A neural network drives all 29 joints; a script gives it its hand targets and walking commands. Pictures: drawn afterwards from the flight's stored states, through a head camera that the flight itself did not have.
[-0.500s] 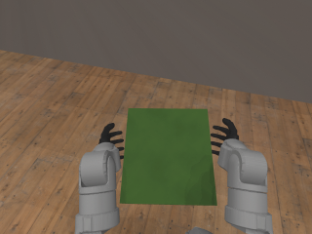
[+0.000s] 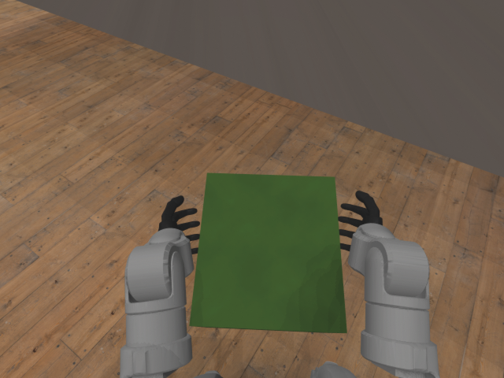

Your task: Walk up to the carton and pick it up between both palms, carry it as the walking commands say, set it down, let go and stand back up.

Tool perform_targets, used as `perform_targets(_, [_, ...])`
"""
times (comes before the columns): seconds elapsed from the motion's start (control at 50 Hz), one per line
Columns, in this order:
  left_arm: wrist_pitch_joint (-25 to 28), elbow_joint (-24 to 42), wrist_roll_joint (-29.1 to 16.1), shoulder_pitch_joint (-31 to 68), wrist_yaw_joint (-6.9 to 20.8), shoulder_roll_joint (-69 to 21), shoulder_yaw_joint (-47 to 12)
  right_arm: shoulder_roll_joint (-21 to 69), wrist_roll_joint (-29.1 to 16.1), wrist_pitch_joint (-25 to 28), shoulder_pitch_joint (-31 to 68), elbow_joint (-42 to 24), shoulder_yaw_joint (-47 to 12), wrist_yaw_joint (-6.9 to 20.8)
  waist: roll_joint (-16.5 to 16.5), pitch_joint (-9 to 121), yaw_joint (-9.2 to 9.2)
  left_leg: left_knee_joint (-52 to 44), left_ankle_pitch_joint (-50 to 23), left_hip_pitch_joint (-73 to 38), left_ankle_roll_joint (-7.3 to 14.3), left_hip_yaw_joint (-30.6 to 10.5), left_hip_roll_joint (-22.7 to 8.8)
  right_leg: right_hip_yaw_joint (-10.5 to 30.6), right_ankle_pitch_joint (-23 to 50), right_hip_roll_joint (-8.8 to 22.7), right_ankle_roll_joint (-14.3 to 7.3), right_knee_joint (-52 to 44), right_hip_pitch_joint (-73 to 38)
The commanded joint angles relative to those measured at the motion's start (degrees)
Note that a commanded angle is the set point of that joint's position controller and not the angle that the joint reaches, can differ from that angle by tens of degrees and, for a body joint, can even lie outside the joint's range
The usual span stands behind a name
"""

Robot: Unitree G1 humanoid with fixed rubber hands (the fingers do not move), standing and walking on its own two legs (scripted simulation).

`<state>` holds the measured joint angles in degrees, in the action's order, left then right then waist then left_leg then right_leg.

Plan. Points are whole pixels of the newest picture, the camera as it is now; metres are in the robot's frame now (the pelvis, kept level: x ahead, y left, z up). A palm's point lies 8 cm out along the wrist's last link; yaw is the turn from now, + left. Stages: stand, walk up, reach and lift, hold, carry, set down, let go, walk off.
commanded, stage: carry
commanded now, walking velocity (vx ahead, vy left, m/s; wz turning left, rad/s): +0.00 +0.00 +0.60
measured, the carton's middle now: (267, 256) +0.33 -0.01 -0.01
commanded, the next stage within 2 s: none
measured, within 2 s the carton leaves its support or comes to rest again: neither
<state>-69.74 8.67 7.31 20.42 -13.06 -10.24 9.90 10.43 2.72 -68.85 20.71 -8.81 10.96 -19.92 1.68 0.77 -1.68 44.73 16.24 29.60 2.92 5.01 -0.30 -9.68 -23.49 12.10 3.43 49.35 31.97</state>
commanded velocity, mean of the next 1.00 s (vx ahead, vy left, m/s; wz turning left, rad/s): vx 0.00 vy -0.08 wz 0.12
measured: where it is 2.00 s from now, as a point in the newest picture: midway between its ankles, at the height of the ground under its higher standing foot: outside the picture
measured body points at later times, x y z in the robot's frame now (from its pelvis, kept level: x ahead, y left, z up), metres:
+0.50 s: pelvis -0.17 +0.03 +0.00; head -0.17 +0.04 +0.45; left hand +0.10 +0.24 +0.09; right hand +0.17 -0.05 +0.09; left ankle -0.11 +0.14 -0.70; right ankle -0.10 -0.13 -0.70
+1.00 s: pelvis -0.34 -0.02 +0.01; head -0.35 -0.01 +0.46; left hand -0.12 +0.24 +0.10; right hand +0.00 -0.03 +0.10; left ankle -0.38 +0.07 -0.71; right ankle -0.24 -0.09 -0.70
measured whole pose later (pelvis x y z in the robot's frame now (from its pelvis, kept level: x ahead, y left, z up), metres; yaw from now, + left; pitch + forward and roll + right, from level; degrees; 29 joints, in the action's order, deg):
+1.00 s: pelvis -0.34 -0.02 +0.01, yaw +22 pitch +5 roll -1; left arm -72.5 7.5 2.9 21.6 -20.0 -10.3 8.0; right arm 10.5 6.0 -70.1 21.0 -7.5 14.7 -15.3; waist 0.9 6.6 3.0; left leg 39.1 24.0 23.2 0.8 4.4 -1.9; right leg -2.6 -11.7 -1.1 -1.3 36.2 29.2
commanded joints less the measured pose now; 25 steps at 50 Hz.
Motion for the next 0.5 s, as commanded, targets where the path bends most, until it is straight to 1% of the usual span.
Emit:
perform_targets(0.0, [1.0, 7.8, -24.9, 38.1, 20.8, -61.6, -40.0, 59.4, -23.1, -2.0, 24.1, 6.0, -39.3, 31.2, -13.9, 22.2, 1.99, -22.8, -18.0, -15.2, 6.4, -24.7, -15.4, 7.3, -9.2, -3.3, 0.8, 19.5, 3.2])
perform_targets(0.02, [1.5, 8.7, -25.7, 38.7, 21.0, -61.6, -41.0, 59.3, -23.0, -1.3, 27.6, 2.4, -39.6, 30.6, -8.4, 22.0, 1.39, -22.6, -14.5, -17.0, 5.7, -27.1, -15.4, 7.2, -7.9, -5.6, 1.0, 18.3, 5.7])
perform_targets(0.04, [1.6, 8.7, -26.8, 36.5, 21.0, -63.3, -41.2, 58.5, -22.9, -1.4, 27.7, -0.5, -39.5, 30.2, -10.4, 24.8, 1.47, -23.8, -5.2, -13.4, 4.4, -24.6, -14.7, 6.8, -4.9, -5.5, 0.7, 18.0, 2.3])
perform_targets(0.06, [1.5, 12.1, -27.9, 39.6, 21.0, -62.6, -42.9, 60.4, -23.3, -0.9, 31.2, -4.1, -40.4, 30.4, -12.0, 25.2, 1.31, -23.1, -3.8, -15.2, 3.9, -22.5, -14.1, 7.5, -2.9, -5.5, 0.2, 15.6, 2.8])
perform_targets(0.08, [1.2, 12.3, -30.0, 41.7, 21.2, -65.8, -44.5, 60.6, -22.6, -0.8, 32.8, -4.6, -39.4, 29.8, -14.1, 27.1, 1.29, -21.9, -5.4, -15.8, 3.8, -21.5, -12.8, 8.4, -1.7, -5.8, -0.7, 13.3, 1.1])
perform_targets(0.1, [1.0, 12.0, -29.2, 37.4, 21.1, -64.4, -43.3, 59.5, -22.3, -1.1, 30.3, -5.0, -38.4, 29.6, -12.8, 28.1, 0.91, -23.1, -4.6, -20.4, 3.3, -22.6, -12.9, 7.1, -5.4, -8.1, -0.3, 9.2, 1.7])
perform_targets(0.12, [0.4, 8.5, -28.3, 33.9, 21.0, -62.4, -41.4, 59.7, -21.4, -1.1, 29.5, -3.2, -37.6, 29.5, -10.4, 30.0, 0.38, -21.9, -7.7, -22.2, 3.8, -23.1, -14.1, 6.7, -5.6, -7.8, 0.1, 6.7, 1.4])
perform_targets(0.14, [0.4, 9.2, -28.7, 34.0, 21.5, -63.5, -42.1, 58.4, -21.0, -0.7, 30.5, -7.6, -38.9, 28.6, -9.5, 30.0, 0.48, -25.4, -2.7, -17.5, 3.9, -25.1, -14.4, 5.8, -9.0, -10.7, -0.4, 1.7, -5.4])
perform_targets(0.16, [-0.2, 7.1, -29.6, 34.3, 21.7, -64.6, -41.9, 58.0, -20.2, -0.9, 28.7, -6.4, -38.5, 28.5, -13.4, 30.3, 1.26, -28.2, 5.0, -14.0, 1.1, -23.3, -13.2, 6.5, -7.9, -11.1, -2.0, -3.8, -12.4])
perform_targets(0.18, [-0.3, 5.4, -29.0, 35.6, 21.9, -66.5, -41.1, 59.2, -20.4, -1.0, 32.0, -6.7, -38.2, 28.7, -11.4, 28.9, 0.66, -28.4, 3.8, -14.0, 1.0, -23.5, -13.5, 4.6, -8.0, -12.5, -3.0, -10.2, -15.5])
perform_targets(0.2, [-0.2, 6.9, -28.0, 32.0, 22.2, -62.6, -40.7, 58.2, -19.5, -1.2, 30.1, -6.3, -38.1, 28.8, -13.4, 32.8, 0.96, -29.7, 3.9, -14.7, -3.0, -19.5, -10.8, 4.0, -8.0, -13.6, -4.2, -19.7, -21.9])
perform_targets(0.22, [-0.5, 3.3, -28.1, 30.3, 22.1, -64.3, -40.3, 59.0, -19.1, -1.8, 31.6, -5.6, -38.1, 28.5, -6.2, 32.6, 1.33, -28.9, 1.3, -8.3, -7.7, -16.4, -7.8, 6.8, -9.3, -10.0, -6.7, -28.4, -30.5])
perform_targets(0.24, [0.7, 5.2, -27.6, 31.9, 21.7, -61.6, -41.2, 57.6, -18.3, -1.8, 29.0, -4.2, -37.8, 29.4, 3.2, 31.8, 1.64, -15.5, 2.3, -2.7, -10.8, -7.0, 0.7, 21.3, -14.4, 0.1, -11.6, -33.4, -31.2])
perform_targets(0.26, [0.9, 6.0, -27.9, 29.8, 21.8, -63.3, -42.0, 55.3, -19.2, -1.7, 29.2, -6.9, -37.5, 29.6, 13.1, 30.2, 1.43, 1.3, 5.3, -4.7, -7.7, -5.6, 2.5, 28.5, -13.5, 11.0, -15.9, -31.6, -17.5])
perform_targets(0.28, [1.1, 2.3, -24.8, 25.4, 22.2, -61.9, -39.0, 57.3, -19.5, -1.6, 31.4, -6.1, -38.1, 30.3, 14.1, 28.7, 1.85, 13.7, 5.6, -2.1, -7.1, -6.5, -1.1, 31.4, -12.2, 17.8, -19.5, -32.0, -11.8])
perform_targets(0.3, [2.6, 13.8, -26.6, 35.7, 21.9, -60.1, -41.1, 59.3, -22.3, -0.8, 37.3, -8.5, -40.7, 30.4, 14.5, 28.5, 0.06, 17.5, 4.2, -5.3, -5.9, -11.0, -4.9, 22.1, -4.7, 15.0, -14.4, -28.5, -9.3])
perform_targets(0.32, [1.4, 13.8, -27.0, 38.2, 22.6, -61.8, -41.3, 60.9, -22.6, -1.1, 36.9, -7.6, -40.5, 29.8, 6.0, 26.6, 0.26, 13.9, 2.9, 0.3, -5.7, -7.3, -3.0, 14.9, 4.7, 9.7, -11.3, -25.5, -16.4])
perform_targets(0.34, [1.0, 15.0, -28.1, 39.9, 22.7, -62.6, -41.9, 61.2, -21.0, -1.5, 31.7, -5.1, -39.0, 29.4, 3.5, 25.8, -0.04, 8.6, 1.2, 2.9, -5.4, -7.4, -2.5, 7.5, 23.0, 7.5, -8.7, -19.6, -23.5])
perform_targets(0.36, [1.3, 14.1, -28.7, 41.8, 22.1, -62.5, -43.3, 59.0, -20.9, -0.9, 31.9, -6.9, -39.5, 29.5, 1.8, 27.2, 0.31, 0.7, 2.2, 1.4, -4.5, -6.1, -2.2, 6.2, 31.6, 7.9, -7.7, -15.2, -26.7])
perform_targets(0.38, [1.2, 13.8, -26.3, 35.4, 21.8, -59.5, -40.8, 59.9, -23.9, -1.2, 34.1, -9.1, -41.6, 29.5, 3.4, 28.5, 0.66, -2.7, 2.6, -0.4, -3.9, -2.1, -1.5, 3.9, 36.0, 7.0, -7.8, -11.2, -27.1])
perform_targets(0.4, [0.8, 10.3, -25.3, 31.4, 21.5, -58.2, -38.5, 59.3, -23.9, -1.8, 32.3, -5.8, -41.1, 29.3, 8.5, 27.5, 1.23, -7.5, 3.7, -1.7, -3.2, 0.3, -0.2, 3.9, 39.8, 6.7, -6.9, -9.9, -26.5])
perform_targets(0.42, [0.5, 6.9, -23.9, 26.9, 21.1, -56.9, -36.9, 58.1, -24.5, -2.4, 31.1, -4.4, -41.4, 30.0, 6.4, 25.0, 0.90, -14.4, -4.6, -7.0, -2.6, -2.6, -2.0, 2.2, 35.6, 6.0, -4.3, -7.2, -23.0])
perform_targets(0.44, [0.1, 4.8, -22.7, 27.1, 20.3, -57.9, -37.2, 57.1, -22.7, -2.7, 25.5, 1.1, -39.7, 30.5, -4.3, 29.4, 1.11, -16.6, -24.5, -15.7, -0.3, -14.2, -8.5, 2.0, 18.1, 3.6, -0.2, 0.0, -15.6])
perform_targets(0.46, [-0.6, 2.5, -21.9, 23.2, 20.4, -58.2, -35.9, 57.2, -23.3, -3.5, 24.2, 4.0, -39.7, 30.6, -19.6, 27.4, 1.72, -14.3, -52.4, -23.9, 3.5, -29.6, -20.1, -0.3, -3.0, -2.4, 3.4, 8.6, -1.0])
perform_targets(0.48, [0.2, 1.5, -20.1, 23.2, 20.3, -56.7, -34.7, 56.7, -24.8, -3.0, 25.6, 2.6, -40.2, 31.5, -17.8, 25.0, 0.78, -17.0, -51.2, -27.6, 7.9, -28.7, -19.7, 2.6, -16.2, -6.5, 3.7, 12.9, 6.4])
